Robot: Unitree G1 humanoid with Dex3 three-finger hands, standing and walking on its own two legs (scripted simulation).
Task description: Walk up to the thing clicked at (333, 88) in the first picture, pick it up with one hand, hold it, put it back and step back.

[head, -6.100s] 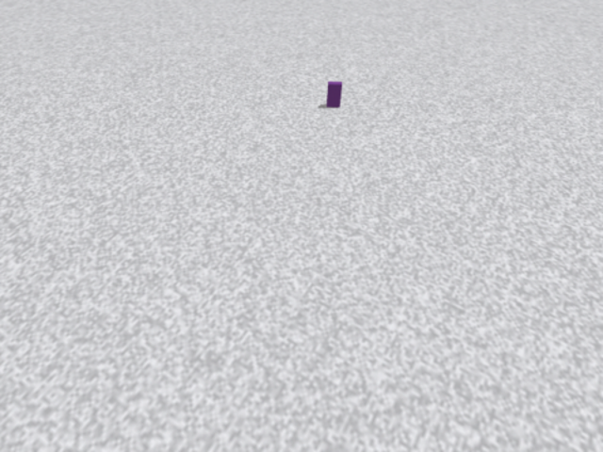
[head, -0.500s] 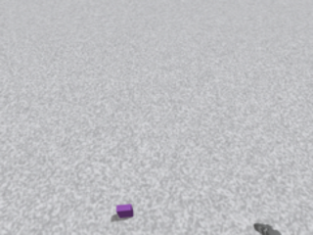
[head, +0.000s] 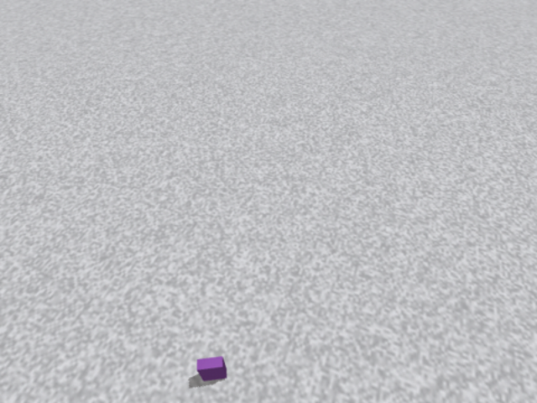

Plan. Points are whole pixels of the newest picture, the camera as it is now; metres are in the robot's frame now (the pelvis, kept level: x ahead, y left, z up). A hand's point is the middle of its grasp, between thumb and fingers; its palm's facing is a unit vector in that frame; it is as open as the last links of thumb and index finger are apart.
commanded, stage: walk up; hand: left
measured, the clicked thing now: (212, 369) +0.34 +0.19 -0.71
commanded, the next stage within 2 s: stand in 0.36 s
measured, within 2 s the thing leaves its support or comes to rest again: neither
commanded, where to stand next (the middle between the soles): +0.03 -0.02 m, yaw -1 degrees
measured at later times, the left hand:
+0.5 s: hand out of the picture +0.08 +0.25 -0.16, palm faces -0.01 -0.95 -0.33, open 7.4 cm
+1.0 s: hand out of the picture +0.10 +0.25 -0.16, palm faces -0.02 -0.94 -0.34, open 7.4 cm
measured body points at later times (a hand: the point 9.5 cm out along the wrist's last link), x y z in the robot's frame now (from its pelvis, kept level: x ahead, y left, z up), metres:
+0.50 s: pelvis +0.01 +0.00 +0.00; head +0.02 +0.00 +0.45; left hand +0.08 +0.30 -0.14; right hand +0.10 -0.30 -0.13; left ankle +0.02 +0.13 -0.75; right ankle +0.01 -0.14 -0.75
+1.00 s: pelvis +0.02 +0.00 +0.00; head +0.03 +0.00 +0.45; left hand +0.10 +0.30 -0.13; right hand +0.11 -0.30 -0.13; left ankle +0.02 +0.13 -0.75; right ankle +0.01 -0.14 -0.75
